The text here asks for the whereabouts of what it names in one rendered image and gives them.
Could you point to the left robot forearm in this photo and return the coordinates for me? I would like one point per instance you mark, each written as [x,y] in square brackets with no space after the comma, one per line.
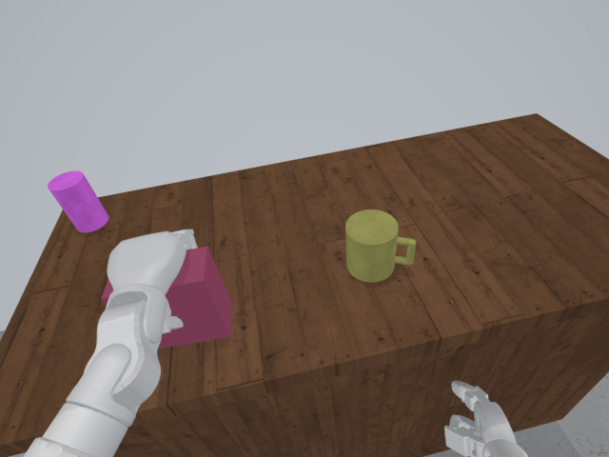
[121,374]

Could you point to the left robot hand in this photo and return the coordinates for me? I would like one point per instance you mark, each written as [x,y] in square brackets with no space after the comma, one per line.
[153,260]

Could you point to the right robot hand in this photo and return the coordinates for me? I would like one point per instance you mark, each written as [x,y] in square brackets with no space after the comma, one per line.
[468,437]

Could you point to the table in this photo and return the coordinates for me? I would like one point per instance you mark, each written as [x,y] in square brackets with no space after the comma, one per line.
[508,291]

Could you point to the sponge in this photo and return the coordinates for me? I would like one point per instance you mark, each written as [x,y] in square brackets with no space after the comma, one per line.
[199,298]

